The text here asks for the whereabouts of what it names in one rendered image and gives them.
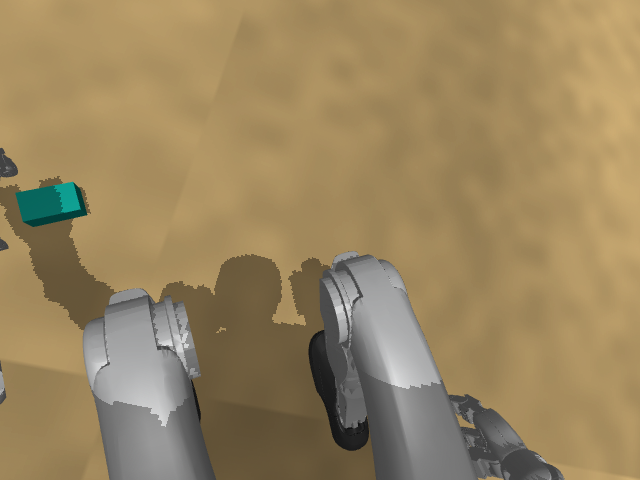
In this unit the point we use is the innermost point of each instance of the left robot hand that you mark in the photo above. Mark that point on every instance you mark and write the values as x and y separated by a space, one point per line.
7 169

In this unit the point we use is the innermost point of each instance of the right robot foot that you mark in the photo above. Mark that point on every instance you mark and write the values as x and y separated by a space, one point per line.
347 438

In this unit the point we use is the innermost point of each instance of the right robot arm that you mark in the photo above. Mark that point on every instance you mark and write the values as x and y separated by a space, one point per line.
525 464

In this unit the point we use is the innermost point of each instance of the right robot hand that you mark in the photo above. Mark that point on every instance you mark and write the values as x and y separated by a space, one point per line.
491 441

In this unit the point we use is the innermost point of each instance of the small box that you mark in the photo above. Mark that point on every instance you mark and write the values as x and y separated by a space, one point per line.
51 204

